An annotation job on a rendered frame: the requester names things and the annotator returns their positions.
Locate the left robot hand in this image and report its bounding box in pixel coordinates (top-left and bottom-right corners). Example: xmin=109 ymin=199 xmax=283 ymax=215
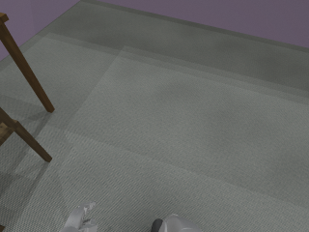
xmin=64 ymin=201 xmax=98 ymax=232

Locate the chair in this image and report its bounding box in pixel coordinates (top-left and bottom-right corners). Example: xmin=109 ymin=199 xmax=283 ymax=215
xmin=0 ymin=107 xmax=52 ymax=232

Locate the table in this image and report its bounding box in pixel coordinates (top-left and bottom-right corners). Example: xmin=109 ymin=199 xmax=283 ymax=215
xmin=0 ymin=13 xmax=55 ymax=113

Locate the right robot foot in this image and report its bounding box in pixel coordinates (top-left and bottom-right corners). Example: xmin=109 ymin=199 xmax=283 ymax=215
xmin=151 ymin=218 xmax=163 ymax=232

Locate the robot right shin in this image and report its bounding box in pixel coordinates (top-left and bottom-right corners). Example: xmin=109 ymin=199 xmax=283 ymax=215
xmin=158 ymin=214 xmax=178 ymax=232

